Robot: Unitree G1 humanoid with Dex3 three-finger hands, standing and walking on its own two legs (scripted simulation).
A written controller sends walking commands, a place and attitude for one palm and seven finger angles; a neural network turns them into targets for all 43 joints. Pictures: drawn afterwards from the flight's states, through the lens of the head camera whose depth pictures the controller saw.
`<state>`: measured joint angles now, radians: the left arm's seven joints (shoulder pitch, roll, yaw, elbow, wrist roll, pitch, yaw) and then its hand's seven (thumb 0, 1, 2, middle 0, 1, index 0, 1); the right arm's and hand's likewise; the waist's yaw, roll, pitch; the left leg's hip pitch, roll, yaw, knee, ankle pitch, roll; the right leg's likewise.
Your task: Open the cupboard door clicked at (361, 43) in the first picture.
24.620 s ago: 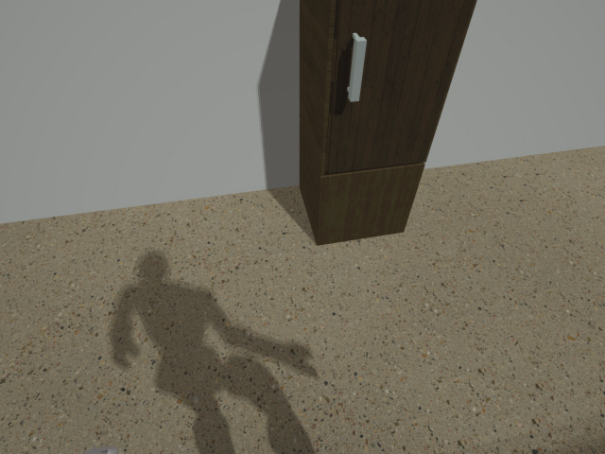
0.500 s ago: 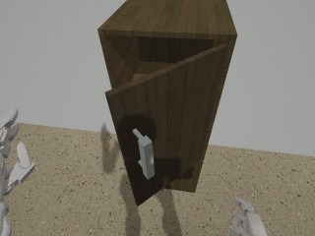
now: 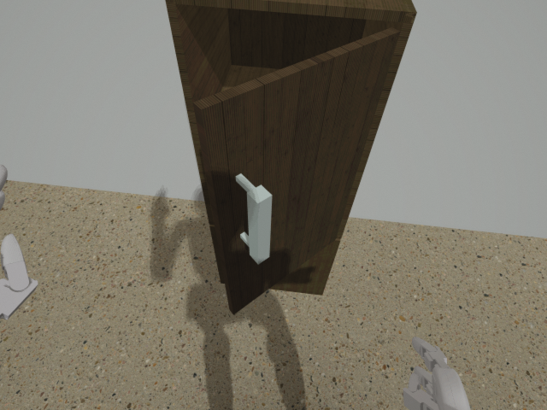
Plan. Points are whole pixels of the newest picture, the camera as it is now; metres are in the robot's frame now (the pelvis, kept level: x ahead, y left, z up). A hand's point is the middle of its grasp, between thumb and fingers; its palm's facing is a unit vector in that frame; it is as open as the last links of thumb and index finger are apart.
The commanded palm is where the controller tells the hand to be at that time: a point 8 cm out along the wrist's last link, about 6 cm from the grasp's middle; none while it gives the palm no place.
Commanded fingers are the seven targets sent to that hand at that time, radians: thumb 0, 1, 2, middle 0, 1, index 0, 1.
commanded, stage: step back with the hand held close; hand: left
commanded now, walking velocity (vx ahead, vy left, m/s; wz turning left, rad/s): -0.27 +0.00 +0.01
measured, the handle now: (251, 220) +0.39 +0.07 +0.05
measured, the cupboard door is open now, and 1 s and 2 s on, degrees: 46 46 46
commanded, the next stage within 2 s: stop stepping back and stand still in 0.68 s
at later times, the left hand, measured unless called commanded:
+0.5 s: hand (14, 340) +0.15 +0.25 +0.17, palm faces +0.38 -0.79 -0.48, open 7.4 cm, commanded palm +0.08 +0.30 +0.19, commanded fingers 0.00 0.90 0.90 -0.20 -0.30 -0.20 -0.30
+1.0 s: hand out of the picture -0.01 +0.24 +0.18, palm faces +0.39 -0.77 -0.50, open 7.4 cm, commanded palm -0.07 +0.28 +0.19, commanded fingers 0.00 0.90 0.90 -0.20 -0.30 -0.20 -0.30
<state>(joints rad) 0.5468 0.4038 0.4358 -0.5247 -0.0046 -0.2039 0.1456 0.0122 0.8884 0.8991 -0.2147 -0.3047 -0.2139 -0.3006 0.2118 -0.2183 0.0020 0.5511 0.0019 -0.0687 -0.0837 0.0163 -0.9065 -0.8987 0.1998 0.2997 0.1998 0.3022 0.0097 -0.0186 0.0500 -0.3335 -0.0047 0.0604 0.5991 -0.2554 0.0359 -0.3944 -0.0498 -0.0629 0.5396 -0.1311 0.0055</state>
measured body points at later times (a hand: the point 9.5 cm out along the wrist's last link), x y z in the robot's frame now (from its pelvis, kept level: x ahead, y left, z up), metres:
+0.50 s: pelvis -0.06 -0.01 +0.00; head -0.02 +0.01 +0.45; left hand +0.12 +0.29 +0.19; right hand +0.13 -0.23 -0.07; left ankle +0.02 +0.10 -0.72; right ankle -0.05 -0.12 -0.73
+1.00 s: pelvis -0.21 -0.02 +0.01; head -0.18 -0.01 +0.46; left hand -0.04 +0.28 +0.20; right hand -0.02 -0.23 -0.07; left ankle -0.08 +0.10 -0.71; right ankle -0.28 -0.12 -0.73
